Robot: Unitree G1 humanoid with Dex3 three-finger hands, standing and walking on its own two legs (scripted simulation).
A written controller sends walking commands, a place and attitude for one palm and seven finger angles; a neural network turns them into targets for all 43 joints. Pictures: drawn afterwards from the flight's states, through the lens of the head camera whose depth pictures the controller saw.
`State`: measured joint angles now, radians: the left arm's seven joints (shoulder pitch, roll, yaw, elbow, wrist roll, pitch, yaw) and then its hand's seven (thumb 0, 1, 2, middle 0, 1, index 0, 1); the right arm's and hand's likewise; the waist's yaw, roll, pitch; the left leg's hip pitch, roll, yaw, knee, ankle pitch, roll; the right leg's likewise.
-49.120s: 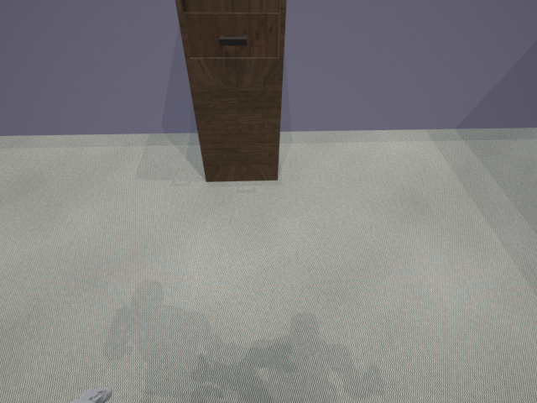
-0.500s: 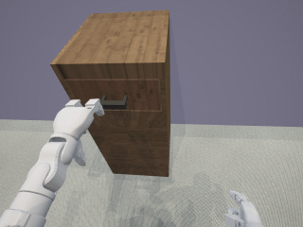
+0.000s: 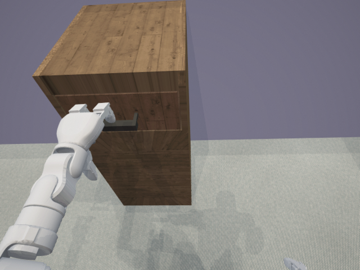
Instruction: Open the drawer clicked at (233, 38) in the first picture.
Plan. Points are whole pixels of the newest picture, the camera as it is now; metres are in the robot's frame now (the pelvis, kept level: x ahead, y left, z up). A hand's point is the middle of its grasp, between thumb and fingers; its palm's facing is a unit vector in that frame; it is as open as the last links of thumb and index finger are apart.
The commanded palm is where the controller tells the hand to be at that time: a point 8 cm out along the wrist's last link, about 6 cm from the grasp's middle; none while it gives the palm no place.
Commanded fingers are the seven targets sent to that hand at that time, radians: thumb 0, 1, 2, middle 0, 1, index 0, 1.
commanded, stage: move the hooked fingers above the handle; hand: left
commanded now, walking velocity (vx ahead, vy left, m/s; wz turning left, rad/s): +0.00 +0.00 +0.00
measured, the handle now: (120, 120) +0.51 +0.23 +0.00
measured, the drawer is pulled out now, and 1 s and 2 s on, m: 0.00 0.00 0.00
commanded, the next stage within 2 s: none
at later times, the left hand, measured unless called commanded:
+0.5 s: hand (102, 131) +0.41 +0.23 +0.07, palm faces -0.03 -0.01 -1.00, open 13.8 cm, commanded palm +0.39 +0.24 +0.12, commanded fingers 0.00 -0.50 0.30 -0.30 -1.20 -0.30 -1.20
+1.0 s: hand (106, 121) +0.46 +0.24 +0.05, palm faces -0.05 -0.01 -1.00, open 13.7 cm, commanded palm +0.44 +0.24 +0.11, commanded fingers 0.00 -0.50 0.30 -0.30 -1.20 -0.30 -1.20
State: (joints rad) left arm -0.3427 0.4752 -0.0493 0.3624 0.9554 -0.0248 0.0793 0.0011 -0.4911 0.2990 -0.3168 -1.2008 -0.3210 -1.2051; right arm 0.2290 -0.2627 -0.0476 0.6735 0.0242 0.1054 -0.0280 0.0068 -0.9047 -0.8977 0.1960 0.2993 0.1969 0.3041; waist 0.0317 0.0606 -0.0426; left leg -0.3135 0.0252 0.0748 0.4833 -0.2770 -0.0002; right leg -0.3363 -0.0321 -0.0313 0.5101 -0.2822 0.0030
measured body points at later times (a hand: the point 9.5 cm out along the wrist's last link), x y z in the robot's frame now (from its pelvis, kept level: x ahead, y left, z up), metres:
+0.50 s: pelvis -0.01 +0.00 -0.01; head +0.04 -0.03 +0.44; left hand +0.40 +0.23 +0.12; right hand +0.11 -0.26 -0.14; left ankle -0.03 +0.12 -0.74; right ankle -0.02 -0.12 -0.74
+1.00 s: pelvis -0.01 +0.00 -0.01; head +0.07 -0.02 +0.43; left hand +0.45 +0.24 +0.11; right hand +0.00 -0.28 -0.15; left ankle -0.03 +0.12 -0.74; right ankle -0.02 -0.12 -0.74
